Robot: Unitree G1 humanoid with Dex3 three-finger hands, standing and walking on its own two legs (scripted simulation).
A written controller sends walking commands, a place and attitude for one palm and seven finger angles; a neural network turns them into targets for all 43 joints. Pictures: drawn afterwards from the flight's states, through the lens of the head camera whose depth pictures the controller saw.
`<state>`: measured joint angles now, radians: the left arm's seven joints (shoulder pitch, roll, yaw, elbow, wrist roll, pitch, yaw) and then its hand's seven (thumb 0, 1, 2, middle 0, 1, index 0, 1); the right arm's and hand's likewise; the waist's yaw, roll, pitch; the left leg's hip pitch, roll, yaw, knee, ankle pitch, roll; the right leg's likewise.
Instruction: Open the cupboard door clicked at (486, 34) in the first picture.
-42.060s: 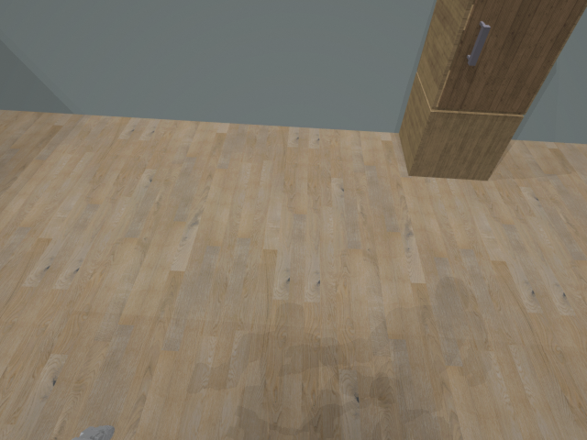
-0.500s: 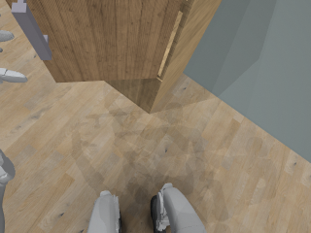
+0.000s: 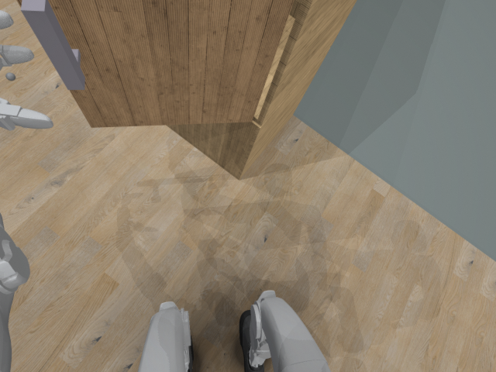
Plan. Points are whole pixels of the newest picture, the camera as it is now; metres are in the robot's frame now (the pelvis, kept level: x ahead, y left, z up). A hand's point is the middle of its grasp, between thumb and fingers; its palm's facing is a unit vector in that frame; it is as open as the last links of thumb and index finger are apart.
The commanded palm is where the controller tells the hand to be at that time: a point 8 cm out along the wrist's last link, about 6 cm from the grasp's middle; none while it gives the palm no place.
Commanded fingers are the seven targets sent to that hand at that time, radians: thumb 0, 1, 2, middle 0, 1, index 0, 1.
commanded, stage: slide the fingers in behind the handle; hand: left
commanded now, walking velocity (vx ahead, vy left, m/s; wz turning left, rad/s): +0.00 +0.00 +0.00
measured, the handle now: (59, 36) +0.59 +0.23 +0.06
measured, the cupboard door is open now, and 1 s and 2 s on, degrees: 45 45 45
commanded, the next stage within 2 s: close the thumb around the handle in 1.38 s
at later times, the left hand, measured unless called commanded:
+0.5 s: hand (41, 73) +0.53 +0.25 +0.05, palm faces +0.07 -1.00 +0.00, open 14.0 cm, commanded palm +0.51 +0.27 +0.05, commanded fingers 0.00 -0.50 0.30 -0.30 -1.20 -0.30 -1.20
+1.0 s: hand (65, 75) +0.52 +0.22 +0.06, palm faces +0.08 -1.00 -0.01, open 14.0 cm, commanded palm +0.50 +0.25 +0.05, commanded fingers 0.00 -0.50 0.30 -0.30 -1.20 -0.30 -1.20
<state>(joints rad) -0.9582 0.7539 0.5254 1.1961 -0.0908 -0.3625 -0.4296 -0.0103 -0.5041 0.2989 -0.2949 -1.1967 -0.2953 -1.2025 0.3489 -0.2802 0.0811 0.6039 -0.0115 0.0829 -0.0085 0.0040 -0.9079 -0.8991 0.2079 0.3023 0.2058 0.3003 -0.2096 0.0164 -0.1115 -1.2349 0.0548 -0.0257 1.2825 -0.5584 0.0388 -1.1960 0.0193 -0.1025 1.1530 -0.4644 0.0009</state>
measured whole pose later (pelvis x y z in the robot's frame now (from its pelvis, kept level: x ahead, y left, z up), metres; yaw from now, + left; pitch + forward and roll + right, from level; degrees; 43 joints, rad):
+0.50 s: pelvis +0.01 +0.00 +0.01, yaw +0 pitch +29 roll -6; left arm -0.92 0.65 0.49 1.16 -0.09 -0.38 -0.34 -0.01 -0.50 0.30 -0.30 -1.20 -0.30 -1.20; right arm 0.37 -0.26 0.07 0.61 -0.02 0.08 0.01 0.00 -0.91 -0.90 0.21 0.30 0.21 0.30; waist -0.21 0.02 -0.12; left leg -1.20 0.05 -0.01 1.25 -0.56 0.04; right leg -1.17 0.02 -0.09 1.14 -0.47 0.00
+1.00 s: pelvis +0.01 -0.01 +0.01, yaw +0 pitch +28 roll -4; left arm -0.91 0.57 0.45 1.15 -0.09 -0.43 -0.26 -0.01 -0.50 0.30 -0.28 -1.19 -0.30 -1.20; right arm 0.35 -0.26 0.05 0.62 -0.02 0.08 0.02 0.00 -0.91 -0.90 0.21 0.30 0.20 0.30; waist -0.20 0.03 -0.13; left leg -1.18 0.05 -0.01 1.25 -0.56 0.03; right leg -1.16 0.02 -0.08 1.15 -0.48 -0.01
